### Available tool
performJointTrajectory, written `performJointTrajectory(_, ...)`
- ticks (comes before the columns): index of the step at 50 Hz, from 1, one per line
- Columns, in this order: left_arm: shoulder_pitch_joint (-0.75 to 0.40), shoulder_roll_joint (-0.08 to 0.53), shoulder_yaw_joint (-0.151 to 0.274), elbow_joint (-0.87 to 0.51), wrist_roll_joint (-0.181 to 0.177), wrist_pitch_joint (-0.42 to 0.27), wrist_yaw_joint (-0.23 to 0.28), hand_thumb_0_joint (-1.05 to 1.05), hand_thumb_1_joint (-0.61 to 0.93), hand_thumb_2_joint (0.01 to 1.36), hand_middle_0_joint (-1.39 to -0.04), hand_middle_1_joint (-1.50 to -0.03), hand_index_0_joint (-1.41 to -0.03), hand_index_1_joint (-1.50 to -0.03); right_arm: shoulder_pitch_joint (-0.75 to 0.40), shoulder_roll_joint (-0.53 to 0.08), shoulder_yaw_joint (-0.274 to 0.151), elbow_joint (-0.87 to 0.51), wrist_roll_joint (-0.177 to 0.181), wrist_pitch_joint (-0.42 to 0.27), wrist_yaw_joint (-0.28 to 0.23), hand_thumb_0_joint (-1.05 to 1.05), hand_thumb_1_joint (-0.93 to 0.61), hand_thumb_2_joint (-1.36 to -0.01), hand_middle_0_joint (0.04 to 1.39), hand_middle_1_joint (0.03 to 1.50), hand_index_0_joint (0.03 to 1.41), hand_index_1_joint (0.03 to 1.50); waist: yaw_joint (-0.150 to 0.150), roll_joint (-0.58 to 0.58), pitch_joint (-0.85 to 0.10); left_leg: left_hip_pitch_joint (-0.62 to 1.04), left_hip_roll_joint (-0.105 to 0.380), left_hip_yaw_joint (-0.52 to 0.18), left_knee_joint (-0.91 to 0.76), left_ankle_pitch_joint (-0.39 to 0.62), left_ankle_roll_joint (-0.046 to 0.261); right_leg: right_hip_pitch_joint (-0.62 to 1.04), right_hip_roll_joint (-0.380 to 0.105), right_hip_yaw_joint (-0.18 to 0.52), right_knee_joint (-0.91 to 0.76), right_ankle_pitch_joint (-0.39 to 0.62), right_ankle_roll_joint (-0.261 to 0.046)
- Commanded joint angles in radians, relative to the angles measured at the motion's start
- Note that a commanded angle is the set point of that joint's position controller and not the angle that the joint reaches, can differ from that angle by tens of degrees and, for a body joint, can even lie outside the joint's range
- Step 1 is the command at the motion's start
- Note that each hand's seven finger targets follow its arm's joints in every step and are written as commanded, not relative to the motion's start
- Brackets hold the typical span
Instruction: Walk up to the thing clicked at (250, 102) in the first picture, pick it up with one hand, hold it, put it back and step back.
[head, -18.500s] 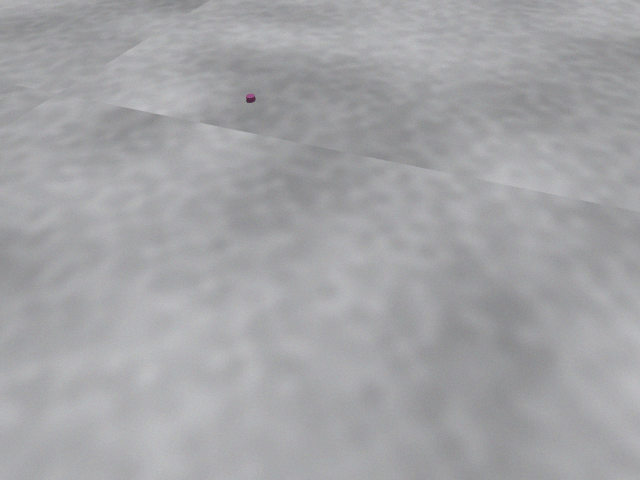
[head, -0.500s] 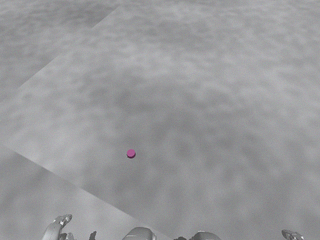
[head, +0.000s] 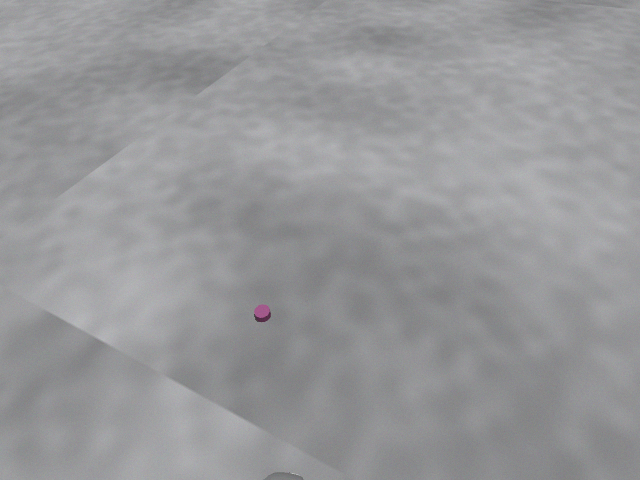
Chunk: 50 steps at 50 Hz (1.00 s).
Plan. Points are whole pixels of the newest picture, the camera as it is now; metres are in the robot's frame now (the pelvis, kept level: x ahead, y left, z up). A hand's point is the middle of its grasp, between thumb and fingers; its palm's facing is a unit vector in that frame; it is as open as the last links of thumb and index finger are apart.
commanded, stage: walk up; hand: left
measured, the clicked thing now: (262, 313) +0.78 +0.31 -0.75
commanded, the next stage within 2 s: stand in 0.92 s
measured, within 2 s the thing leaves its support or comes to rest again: neither
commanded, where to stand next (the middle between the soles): +0.41 +0.05 m, yaw +2 degrees
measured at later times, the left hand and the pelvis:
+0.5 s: hand out of the picture +0.10 +0.28 -0.14, palm faces +0.06 -0.93 -0.36, open 7.4 cm; pelvis +0.02 +0.02 +0.00, yaw +3 degrees
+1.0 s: hand out of the picture +0.09 +0.27 -0.14, palm faces +0.06 -0.93 -0.36, open 7.4 cm; pelvis +0.02 +0.00 +0.01, yaw +3 degrees
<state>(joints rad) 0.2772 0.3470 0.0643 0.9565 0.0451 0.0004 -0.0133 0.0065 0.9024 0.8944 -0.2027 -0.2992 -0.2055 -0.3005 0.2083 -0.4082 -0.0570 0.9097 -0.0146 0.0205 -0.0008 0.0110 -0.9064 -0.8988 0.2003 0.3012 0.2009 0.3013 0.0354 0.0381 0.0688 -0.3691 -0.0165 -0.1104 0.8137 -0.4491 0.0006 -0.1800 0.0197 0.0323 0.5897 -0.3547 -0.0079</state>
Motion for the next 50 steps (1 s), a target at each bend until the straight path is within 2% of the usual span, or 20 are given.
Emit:
performJointTrajectory(1,-0.115,0.295,0.072,-0.103,-0.005,-0.05,0.014,0.0,0.9,0.9,-0.2,-0.3,-0.2,-0.3,-0.033,-0.161,-0.037,-0.06,-0.007,-0.044,0.006,0.0,-0.9,-0.9,0.2,0.3,0.2,0.3,-0.004,-0.203,0.039,0.005,0.007,0.033,-0.107,-0.018,-0.007,-0.082,-0.236,0.248,-0.289,-0.085,-0.155)
performJointTrajectory(4,-0.139,0.271,0.051,-0.106,-0.017,-0.033,0.009,0.0,0.9,0.9,-0.2,-0.3,-0.2,-0.3,0.024,-0.147,-0.046,-0.022,-0.011,-0.061,0.004,0.0,-0.9,-0.9,0.2,0.3,0.2,0.3,-0.049,-0.174,-0.009,0.22,-0.015,0.082,-0.398,0.135,0.012,-0.117,-0.199,0.148,-0.151,0.101,-0.111)
performJointTrajectory(5,-0.133,0.226,0.034,-0.103,-0.023,-0.03,0.009,0.0,0.9,0.9,-0.2,-0.3,-0.2,-0.3,0.04,-0.164,-0.056,-0.016,-0.018,-0.068,-0.002,0.0,-0.9,-0.9,0.2,0.3,0.2,0.3,-0.059,-0.108,-0.04,0.302,0.044,-0.027,-0.444,0.182,0.033,-0.164,-0.156,0.095,-0.071,0.156,-0.072)
performJointTrajectory(6,-0.139,0.188,0.023,-0.093,-0.04,-0.027,0.008,0.0,0.9,0.9,-0.2,-0.3,-0.2,-0.3,0.009,-0.209,-0.059,-0.022,-0.019,-0.073,-0.002,0.0,-0.9,-0.9,0.2,0.3,0.2,0.3,-0.042,0.053,-0.041,0.271,0.189,-0.277,-0.507,0.095,0.103,-0.227,-0.052,0.015,0.027,-0.023,-0.018)
performJointTrajectory(7,-0.129,0.226,0.04,-0.079,-0.044,-0.022,0.015,0.0,0.9,0.9,-0.2,-0.3,-0.2,-0.3,0.005,-0.258,-0.069,-0.026,-0.017,-0.071,0.004,0.0,-0.9,-0.9,0.2,0.3,0.2,0.3,-0.031,0.073,-0.044,0.172,0.282,-0.367,-0.548,-0.072,0.196,-0.159,-0.027,-0.032,0.12,-0.167,-0.018)
performJointTrajectory(8,-0.114,0.234,0.04,-0.071,-0.04,-0.024,0.016,0.0,0.9,0.9,-0.2,-0.3,-0.2,-0.3,-0.012,-0.25,-0.066,-0.03,-0.018,-0.072,0.006,0.0,-0.9,-0.9,0.2,0.3,0.2,0.3,-0.026,0.067,-0.031,0.143,0.301,-0.379,-0.56,-0.067,0.221,-0.145,-0.031,-0.008,0.162,-0.197,-0.02)
performJointTrajectory(12,-0.058,0.2,0.035,-0.026,-0.038,-0.047,0.017,0.0,0.9,0.9,-0.2,-0.3,-0.2,-0.3,-0.084,-0.195,-0.044,-0.033,-0.011,-0.065,0.006,0.0,-0.9,-0.9,0.2,0.3,0.2,0.3,0.013,0.12,-0.045,0.112,0.194,-0.167,-0.45,0.242,0.125,0.01,-0.046,-0.032,-0.147,0.0,-0.023)
performJointTrajectory(14,-0.029,0.242,0.049,-0.002,-0.021,-0.06,0.028,0.0,0.9,0.9,-0.2,-0.3,-0.2,-0.3,-0.1,-0.131,-0.022,-0.041,0.01,-0.055,0.004,0.0,-0.9,-0.9,0.2,0.3,0.2,0.3,0.031,0.005,-0.107,0.001,0.098,-0.057,-0.268,0.38,0.036,0.197,-0.132,0.131,-0.261,0.151,-0.055)
performJointTrajectory(15,-0.037,0.308,0.061,-0.004,-0.017,-0.063,0.029,0.0,0.9,0.9,-0.2,-0.3,-0.2,-0.3,-0.088,-0.118,-0.022,-0.041,0.012,-0.05,0.004,0.0,-0.9,-0.9,0.2,0.3,0.2,0.3,0.02,-0.088,-0.081,-0.069,0.003,0.006,-0.189,0.187,0.01,0.185,-0.237,0.274,-0.299,0.05,-0.117)
performJointTrajectory(16,-0.104,0.334,0.062,-0.024,-0.016,-0.062,0.026,0.0,0.9,0.9,-0.2,-0.3,-0.2,-0.3,-0.056,-0.124,-0.028,-0.025,0.005,-0.046,-0.002,0.0,-0.9,-0.9,0.2,0.3,0.2,0.3,-0.008,-0.12,-0.039,-0.028,-0.005,0.039,-0.13,-0.027,0.008,0.067,-0.342,0.325,-0.31,-0.046,-0.193)
performJointTrajectory(17,-0.157,0.316,0.056,-0.044,-0.015,-0.061,0.022,0.0,0.9,0.9,-0.2,-0.3,-0.2,-0.3,-0.031,-0.135,-0.035,-0.007,-0.003,-0.047,-0.002,0.0,-0.9,-0.9,0.2,0.3,0.2,0.3,-0.028,-0.117,0.002,0.003,0.026,0.04,-0.115,-0.042,0.007,-0.009,-0.363,0.321,-0.299,-0.044,-0.218)
performJointTrajectory(20,-0.218,0.274,0.04,-0.052,-0.02,-0.057,0.024,0.0,0.9,0.9,-0.2,-0.3,-0.2,-0.3,-0.002,-0.123,-0.034,0.024,-0.006,-0.06,0.004,0.0,-0.9,-0.9,0.2,0.3,0.2,0.3,-0.057,-0.152,0.017,0.109,0.041,0.051,-0.306,0.143,0.019,-0.063,-0.277,0.161,-0.242,0.125,-0.142)
performJointTrajectory(22,-0.204,0.23,0.026,-0.05,-0.031,-0.05,0.017,0.0,0.9,0.9,-0.2,-0.3,-0.2,-0.3,0.012,-0.154,-0.043,0.037,-0.015,-0.076,0.001,0.0,-0.9,-0.9,0.2,0.3,0.2,0.3,-0.05,-0.076,-0.056,0.229,0.112,-0.07,-0.415,0.406,0.053,-0.066,-0.151,0.021,-0.091,0.298,-0.048)
performJointTrajectory(24,-0.181,0.218,0.029,-0.03,-0.043,-0.046,0.018,0.0,0.9,0.9,-0.2,-0.3,-0.2,-0.3,-0.043,-0.209,-0.045,0.029,-0.008,-0.082,0.006,0.0,-0.9,-0.9,0.2,0.3,0.2,0.3,-0.014,0.02,-0.074,0.193,0.234,-0.22,-0.439,0.434,0.156,-0.031,-0.052,-0.041,-0.016,0.033,-0.013)
performJointTrajectory(28,-0.166,0.213,0.021,0.002,-0.042,-0.055,0.024,0.0,0.9,0.9,-0.2,-0.3,-0.2,-0.3,-0.092,-0.18,-0.033,0.027,-0.001,-0.075,-0.001,0.0,-0.9,-0.9,0.2,0.3,0.2,0.3,-0.001,0.067,-0.103,0.195,0.192,-0.11,-0.396,0.636,0.116,0.055,-0.086,-0.012,-0.114,0.191,-0.026)
performJointTrajectory(33,-0.143,0.267,0.031,0.027,-0.037,-0.054,0.029,0.0,0.9,0.9,-0.2,-0.3,-0.2,-0.3,-0.122,-0.146,-0.028,0.03,0.005,-0.061,-0.004,0.0,-0.9,-0.9,0.2,0.3,0.2,0.3,-0.006,-0.038,-0.155,0.139,0.086,0.034,-0.276,0.504,0.047,0.178,-0.177,0.06,-0.137,0.439,-0.075)
performJointTrajectory(41,-0.219,0.236,0.019,0.023,-0.038,-0.045,0.029,0.0,0.9,0.9,-0.2,-0.3,-0.2,-0.3,-0.141,-0.156,-0.026,0.057,0.001,-0.057,0.002,0.0,-0.9,-0.9,0.2,0.3,0.2,0.3,-0.022,-0.018,-0.092,0.197,0.139,-0.048,-0.359,0.497,0.087,0.054,-0.113,-0.006,-0.112,0.273,-0.038)
performJointTrajectory(45,-0.194,0.247,0.022,0.042,-0.035,-0.046,0.027,0.0,0.9,0.9,-0.2,-0.3,-0.2,-0.3,-0.18,-0.156,-0.026,0.056,0.004,-0.053,0.0,0.0,-0.9,-0.9,0.2,0.3,0.2,0.3,-0.011,-0.015,-0.1,0.181,0.11,-0.016,-0.328,0.465,0.073,0.089,-0.127,0.015,-0.151,0.299,-0.045)
performJointTrajectory(46,-0.231,0.213,-0.006,0.06,-0.042,-0.041,0.026,0.0,0.9,0.9,-0.2,-0.3,-0.2,-0.3,-0.185,-0.144,-0.013,0.07,0.009,-0.052,-0.006,0.0,-0.9,-0.9,0.2,0.3,0.2,0.3,-0.036,-0.002,-0.088,0.224,0.121,-0.014,-0.379,0.576,0.043,0.067,-0.164,0.057,-0.197,0.433,-0.044)
performJointTrajectory(50,-0.231,0.218,-0.012,0.074,-0.045,-0.038,0.029,0.0,0.9,0.9,-0.2,-0.3,-0.2,-0.3,-0.179,-0.149,-0.004,0.099,0.012,-0.052,-0.011,0.0,-0.9,-0.9,0.2,0.3,0.2,0.3,-0.037,-0.025,-0.127,0.297,0.134,-0.007,-0.42,0.673,0.033,0.124,-0.145,0.027,-0.225,0.485,-0.016)
